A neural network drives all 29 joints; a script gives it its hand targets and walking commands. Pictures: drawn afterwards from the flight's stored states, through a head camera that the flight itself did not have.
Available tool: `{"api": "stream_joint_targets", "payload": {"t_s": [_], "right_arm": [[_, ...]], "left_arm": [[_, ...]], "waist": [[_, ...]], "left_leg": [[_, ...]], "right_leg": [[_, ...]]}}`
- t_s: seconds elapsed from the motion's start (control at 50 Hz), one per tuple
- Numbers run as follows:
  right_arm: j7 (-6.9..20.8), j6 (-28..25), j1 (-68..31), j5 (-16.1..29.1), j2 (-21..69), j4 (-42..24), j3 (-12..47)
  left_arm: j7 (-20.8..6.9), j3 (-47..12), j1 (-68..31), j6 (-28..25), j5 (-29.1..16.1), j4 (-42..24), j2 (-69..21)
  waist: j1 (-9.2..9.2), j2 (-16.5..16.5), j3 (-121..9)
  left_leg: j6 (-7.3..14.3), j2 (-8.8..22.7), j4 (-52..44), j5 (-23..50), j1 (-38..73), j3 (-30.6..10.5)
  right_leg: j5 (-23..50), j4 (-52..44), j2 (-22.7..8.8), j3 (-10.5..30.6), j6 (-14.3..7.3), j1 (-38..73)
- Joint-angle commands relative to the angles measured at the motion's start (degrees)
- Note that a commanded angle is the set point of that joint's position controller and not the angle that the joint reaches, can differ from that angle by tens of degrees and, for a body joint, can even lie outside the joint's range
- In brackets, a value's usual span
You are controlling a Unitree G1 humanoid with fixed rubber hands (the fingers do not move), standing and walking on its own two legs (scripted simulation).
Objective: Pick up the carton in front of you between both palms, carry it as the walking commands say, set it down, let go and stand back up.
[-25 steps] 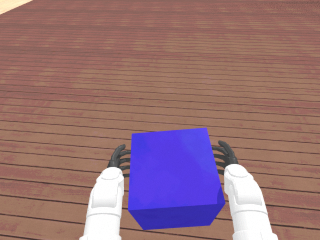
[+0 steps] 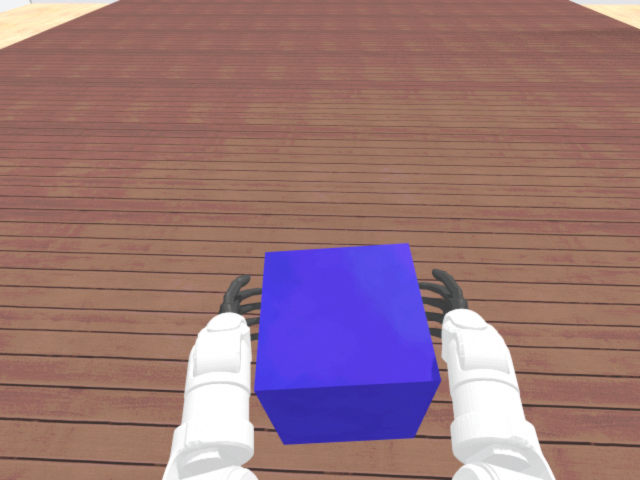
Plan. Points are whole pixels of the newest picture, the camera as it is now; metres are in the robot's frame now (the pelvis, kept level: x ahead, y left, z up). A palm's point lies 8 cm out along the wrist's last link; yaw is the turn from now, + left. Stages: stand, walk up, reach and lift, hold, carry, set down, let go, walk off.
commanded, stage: set down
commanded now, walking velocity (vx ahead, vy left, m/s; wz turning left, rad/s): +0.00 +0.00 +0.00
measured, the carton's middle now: (342, 349) +0.33 +0.00 -0.04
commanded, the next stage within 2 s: none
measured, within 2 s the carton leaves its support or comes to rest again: neither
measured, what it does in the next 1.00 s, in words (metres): lowers itself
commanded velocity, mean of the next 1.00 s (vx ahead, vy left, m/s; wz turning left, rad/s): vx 0.00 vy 0.00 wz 0.00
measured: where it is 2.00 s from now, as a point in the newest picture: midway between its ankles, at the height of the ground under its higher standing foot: outside the picture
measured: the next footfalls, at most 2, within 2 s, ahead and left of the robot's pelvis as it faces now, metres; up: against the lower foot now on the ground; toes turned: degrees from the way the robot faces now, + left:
none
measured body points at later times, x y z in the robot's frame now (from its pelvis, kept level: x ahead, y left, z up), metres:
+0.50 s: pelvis -0.01 -0.02 -0.07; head +0.19 -0.01 +0.34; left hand +0.36 +0.17 -0.15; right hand +0.40 -0.13 -0.15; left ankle +0.07 +0.10 -0.73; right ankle +0.05 -0.11 -0.73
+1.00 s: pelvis -0.03 -0.02 -0.20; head +0.22 -0.01 +0.18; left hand +0.40 +0.18 -0.29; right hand +0.45 -0.11 -0.28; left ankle +0.07 +0.10 -0.73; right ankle +0.05 -0.11 -0.73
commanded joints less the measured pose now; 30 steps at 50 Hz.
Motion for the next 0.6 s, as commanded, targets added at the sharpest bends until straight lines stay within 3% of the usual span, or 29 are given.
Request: {"api": "stream_joint_targets", "payload": {"t_s": [0.0, 0.06, 0.12, 0.16, 0.22, 0.3, 0.38, 0.48, 0.52, 0.58], "right_arm": [[15.5, -3.9, -38.9, 10.4, 48.4, 9.0, 20.6], [13.6, -5.7, -41.3, 5.1, 44.3, 14.6, 12.4], [11.6, -7.5, -40.1, 0.3, 39.9, 18.1, 5.8], [10.7, -9.3, -37.8, -2.0, 36.5, 19.1, 3.1], [9.8, -13.9, -35.1, -2.2, 33.5, 19.3, 2.8], [9.1, -21.8, -34.3, 0.1, 36.1, 18.1, 8.9], [8.2, -29.1, -37.2, 4.5, 41.8, 17.1, 19.3], [5.2, -32.5, -39.5, 10.9, 45.9, 10.2, 33.2], [4.4, -31.8, -38.9, 12.2, 46.1, 8.5, 35.7], [4.5, -29.6, -38.5, 12.2, 46.7, 9.5, 35.6]], "left_arm": [[-14.3, -21.8, -39.1, -4.5, -12.0, 8.7, -52.7], [-12.2, -12.8, -41.2, -6.8, -6.8, 14.1, -48.3], [-10.2, -5.1, -39.9, -9.3, -1.7, 15.9, -41.8], [-9.4, -2.4, -37.5, -11.4, 0.6, 15.6, -37.9], [-8.5, -3.1, -35.4, -16.1, 0.8, 14.0, -34.6], [-8.5, -9.8, -35.4, -24.4, -2.3, 12.3, -37.4], [-9.0, -19.6, -39.5, -32.2, -6.7, 10.9, -42.3], [-8.9, -31.0, -42.0, -35.9, -12.8, 5.6, -44.9], [-8.7, -32.4, -41.3, -35.3, -13.9, 4.5, -44.6], [-9.2, -31.4, -40.7, -33.1, -14.1, 6.1, -44.9]], "waist": [[-0.37, 4.7, -6.0], [-0.45, 3.1, -5.5], [0.77, 0.0, -5.7], [1.45, -0.1, -6.9], [1.58, 0.4, -11.6], [1.08, 0.8, -21.7], [1.13, 0.7, -38.1], [2.01, 0.4, -64.3], [2.54, 0.0, -68.0], [2.78, -0.9, -64.3]], "left_leg": [[0.1, 0.8, -7.6, -21.4, 0.3, -9.7], [-0.2, 0.1, -4.2, -19.9, -0.2, -9.2], [-0.5, -0.6, -0.4, -16.1, -2.4, -7.8], [-0.6, -1.2, 1.9, -12.5, -6.3, -6.4], [-0.8, -2.1, 6.4, -3.7, -12.6, -5.1], [-1.0, -3.1, 12.9, 5.6, -17.8, -5.5], [-1.4, -4.4, 21.1, 13.4, -23.0, -5.7], [-2.5, -5.9, 30.8, 22.8, -29.3, -4.6], [-2.7, -6.4, 33.0, 21.7, -33.5, -4.1], [-2.7, -6.7, 35.0, 14.6, -41.8, -3.3]], "right_leg": [[-12.1, -3.6, 2.3, 3.0, -2.2, -9.9], [-13.7, -2.2, 2.2, 3.3, -2.3, -14.8], [-13.4, -0.9, 2.3, 3.1, -2.1, -20.3], [-10.8, 1.0, 2.7, 2.8, -1.8, -23.2], [-4.5, 4.5, 3.8, 2.8, -1.2, -27.0], [1.8, 9.6, 5.1, 3.2, -0.7, -32.6], [9.8, 17.2, 5.9, 4.0, 0.1, -36.7], [22.7, 26.9, 6.4, 4.5, 2.0, -36.4], [22.8, 29.3, 6.5, 4.2, 2.6, -37.7], [15.7, 31.1, 6.9, 3.7, 2.6, -43.2]]}}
